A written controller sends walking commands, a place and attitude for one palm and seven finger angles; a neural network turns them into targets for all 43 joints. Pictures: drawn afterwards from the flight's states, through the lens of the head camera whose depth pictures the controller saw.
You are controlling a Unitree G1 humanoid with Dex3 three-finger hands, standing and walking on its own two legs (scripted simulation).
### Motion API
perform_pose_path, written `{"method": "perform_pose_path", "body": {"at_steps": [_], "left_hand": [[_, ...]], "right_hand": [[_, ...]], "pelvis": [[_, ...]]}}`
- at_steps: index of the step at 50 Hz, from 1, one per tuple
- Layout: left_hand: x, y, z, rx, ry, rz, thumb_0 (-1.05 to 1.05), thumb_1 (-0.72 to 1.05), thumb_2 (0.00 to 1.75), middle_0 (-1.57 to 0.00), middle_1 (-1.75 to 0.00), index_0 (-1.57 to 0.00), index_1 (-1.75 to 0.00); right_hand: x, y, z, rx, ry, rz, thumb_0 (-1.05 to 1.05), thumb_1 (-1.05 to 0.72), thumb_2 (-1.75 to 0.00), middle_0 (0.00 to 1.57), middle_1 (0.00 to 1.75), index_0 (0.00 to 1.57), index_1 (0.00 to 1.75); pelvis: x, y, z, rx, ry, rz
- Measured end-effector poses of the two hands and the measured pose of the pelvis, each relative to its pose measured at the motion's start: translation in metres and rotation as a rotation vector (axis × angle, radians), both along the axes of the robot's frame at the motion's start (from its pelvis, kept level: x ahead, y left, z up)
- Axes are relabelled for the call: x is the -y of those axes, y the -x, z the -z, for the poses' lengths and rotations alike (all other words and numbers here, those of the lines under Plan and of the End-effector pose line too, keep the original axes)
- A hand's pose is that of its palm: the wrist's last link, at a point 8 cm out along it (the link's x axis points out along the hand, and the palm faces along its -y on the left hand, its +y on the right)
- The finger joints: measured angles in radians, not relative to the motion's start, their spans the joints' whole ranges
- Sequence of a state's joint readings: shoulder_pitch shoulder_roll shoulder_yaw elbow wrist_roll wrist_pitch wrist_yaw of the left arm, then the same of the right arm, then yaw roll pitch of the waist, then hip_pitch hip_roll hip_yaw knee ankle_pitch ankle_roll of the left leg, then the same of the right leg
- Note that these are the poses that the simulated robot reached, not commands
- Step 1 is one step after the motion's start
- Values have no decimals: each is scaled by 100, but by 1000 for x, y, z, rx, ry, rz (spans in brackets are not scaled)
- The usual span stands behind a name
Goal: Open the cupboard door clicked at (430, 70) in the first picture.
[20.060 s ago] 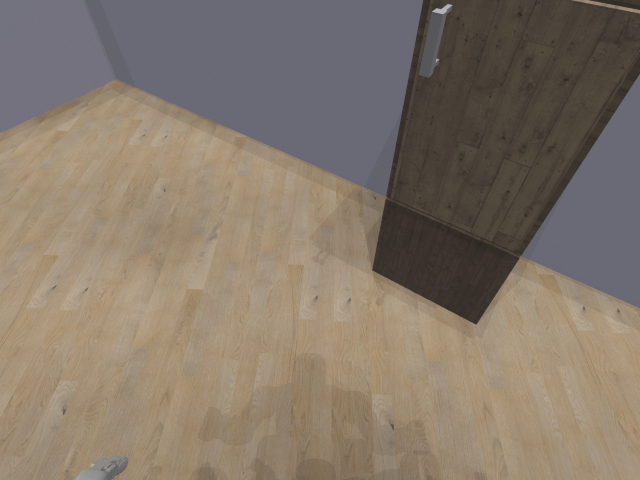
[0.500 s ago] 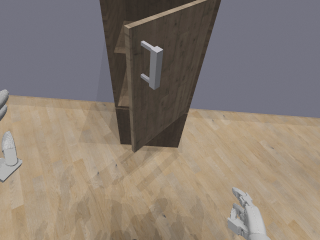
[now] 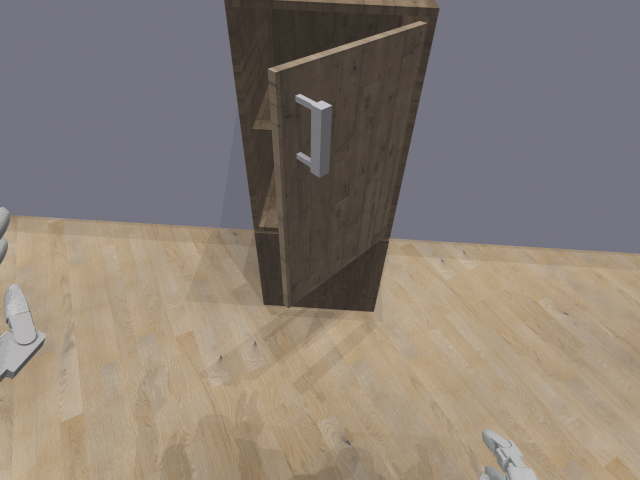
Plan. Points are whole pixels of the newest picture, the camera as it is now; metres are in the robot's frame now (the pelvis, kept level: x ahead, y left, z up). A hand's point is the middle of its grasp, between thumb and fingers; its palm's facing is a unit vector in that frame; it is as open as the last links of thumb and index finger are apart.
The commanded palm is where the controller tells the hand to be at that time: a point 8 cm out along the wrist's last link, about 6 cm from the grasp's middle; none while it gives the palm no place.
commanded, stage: stop stepping back and stand still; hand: left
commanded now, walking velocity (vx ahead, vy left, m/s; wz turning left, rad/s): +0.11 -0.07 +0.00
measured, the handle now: (311, 135) +0.61 +0.04 +0.15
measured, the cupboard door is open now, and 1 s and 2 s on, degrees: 47 47 47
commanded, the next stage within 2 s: let the arm hang, fingers relaxed in 0.10 s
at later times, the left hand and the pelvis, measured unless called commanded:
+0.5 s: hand out of the picture +0.07 +0.15 -0.16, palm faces +0.09 -0.98 -0.19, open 7.1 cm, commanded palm none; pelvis +0.00 -0.02 -0.01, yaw +5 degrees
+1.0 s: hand out of the picture -0.03 +0.17 -0.16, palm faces +0.12 -0.97 -0.23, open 7.3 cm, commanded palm none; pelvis -0.02 -0.01 +0.01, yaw +6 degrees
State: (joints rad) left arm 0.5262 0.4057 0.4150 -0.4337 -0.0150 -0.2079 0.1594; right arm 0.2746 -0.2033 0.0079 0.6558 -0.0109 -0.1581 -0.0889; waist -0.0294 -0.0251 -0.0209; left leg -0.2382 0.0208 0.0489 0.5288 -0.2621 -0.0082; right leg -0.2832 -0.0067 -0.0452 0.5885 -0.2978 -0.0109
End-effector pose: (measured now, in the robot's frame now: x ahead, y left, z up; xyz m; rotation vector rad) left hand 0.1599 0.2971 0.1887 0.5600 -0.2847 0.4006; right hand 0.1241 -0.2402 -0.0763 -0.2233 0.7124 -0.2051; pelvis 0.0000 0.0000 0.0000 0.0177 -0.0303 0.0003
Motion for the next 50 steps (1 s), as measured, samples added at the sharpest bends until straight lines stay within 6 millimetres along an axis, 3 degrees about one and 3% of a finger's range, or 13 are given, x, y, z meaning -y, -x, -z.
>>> {"method": "perform_pose_path", "body": {"at_steps": [5, 11, 13, 15, 17, 19, 21, 24, 27, 31, 36, 42, 50], "left_hand": [[7, 4, -2, -21, -27, -10, 1, 89, 90, -21, -30, -21, -30], [7, 0, 11, -47, 11, -12, 1, 89, 90, -21, -30, -21, -30], [-2, -14, 53, -204, 73, -21, 1, 90, 90, -21, -30, -21, -30], [-7, -23, 118, -439, 196, -63, 0, 90, 90, -21, -30, -21, -30], [1, -16, 185, -697, 320, -108, 0, 90, 90, -20, -29, -20, -30], [24, 5, 241, -936, 418, -128, 0, 91, 90, -20, -29, -20, -30], [54, 35, 284, -1130, 491, -120, 1, 91, 90, -20, -29, -20, -30], [98, 91, 320, -1354, 605, -116, 1, 92, 90, -20, -29, -20, -30], [95, 124, 322, -1369, 674, -228, -4, 101, 90, -21, -30, -21, -30], [82, 162, 322, -1454, 682, -307, -3, 100, 90, -21, -30, -21, -30], [73, 193, 321, -1538, 685, -368, -1, 96, 90, -21, -30, -21, -30], [72, 206, 315, -1562, 688, -368, 0, 93, 90, -20, -29, -20, -30], [75, 197, 316, -1531, 693, -329, 0, 91, 90, -20, -29, -20, -30]], "right_hand": [[-13, -6, 9, -7, -55, -48, 1, -90, -90, 20, 30, 20, 30], [-10, -16, 16, -49, -55, -89, 1, -90, -90, 20, 31, 20, 30], [-6, -18, 30, -100, -57, -112, 1, -90, -90, 20, 30, 20, 30], [-2, -15, 44, -168, -52, -116, 1, -90, -90, 20, 30, 20, 30], [2, -8, 52, -220, -46, -115, 1, -90, -90, 20, 30, 20, 30], [7, 3, 56, -266, -46, -106, 1, -90, -90, 20, 30, 20, 30], [14, 16, 62, -318, -53, -89, 1, -90, -90, 20, 30, 20, 30], [22, 39, 64, -427, -64, -46, 1, -90, -90, 20, 30, 20, 30], [27, 64, 62, -555, -47, -40, 1, -91, -90, 20, 30, 20, 30], [29, 89, 60, -649, -36, -24, 1, -91, -90, 20, 30, 20, 30], [19, 109, 59, -699, -43, -27, 1, -91, -90, 20, 30, 20, 30], [1, 120, 62, -700, -87, -43, 1, -91, -90, 20, 30, 20, 30], [-13, 128, 64, -683, -114, -42, 0, -91, -90, 20, 30, 20, 30]], "pelvis": [[7, 0, 1, -3, 10, -7], [4, -4, 2, -16, 23, -21], [-1, -4, 8, -32, 29, -47], [-3, -3, 13, -44, 13, -59], [-1, -1, 15, -44, -11, -68], [5, 1, 15, -39, -29, -68], [12, 1, 15, -32, -42, -61], [20, 2, 10, -19, -19, -73], [26, 3, 3, -18, 6, -98], [27, 5, -2, -16, 24, -117], [25, 11, -7, -7, 25, -115], [19, 19, -11, -4, 21, -108], [12, 24, -12, -2, 16, -103]]}}
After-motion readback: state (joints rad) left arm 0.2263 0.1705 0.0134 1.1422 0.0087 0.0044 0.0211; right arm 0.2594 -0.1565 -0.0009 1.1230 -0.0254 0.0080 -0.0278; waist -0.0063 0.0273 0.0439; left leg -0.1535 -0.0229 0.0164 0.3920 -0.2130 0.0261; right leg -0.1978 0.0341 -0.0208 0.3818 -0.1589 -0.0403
